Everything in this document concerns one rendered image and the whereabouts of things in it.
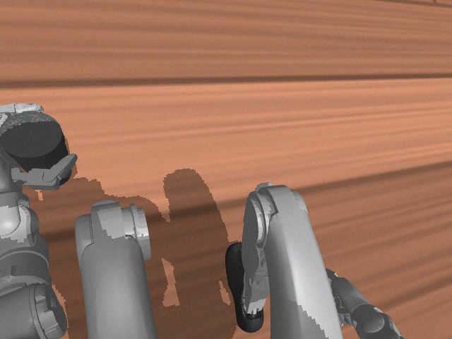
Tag right robot hand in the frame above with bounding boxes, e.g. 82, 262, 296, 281
326, 268, 369, 326

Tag left robot hand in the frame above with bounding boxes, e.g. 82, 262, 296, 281
0, 103, 78, 193

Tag right robot foot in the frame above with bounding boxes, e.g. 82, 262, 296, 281
225, 242, 264, 333

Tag cup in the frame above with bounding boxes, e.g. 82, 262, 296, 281
0, 112, 71, 186

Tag left robot arm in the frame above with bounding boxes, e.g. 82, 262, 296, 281
0, 191, 67, 339

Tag right robot arm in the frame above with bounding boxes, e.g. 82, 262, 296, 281
350, 304, 405, 339

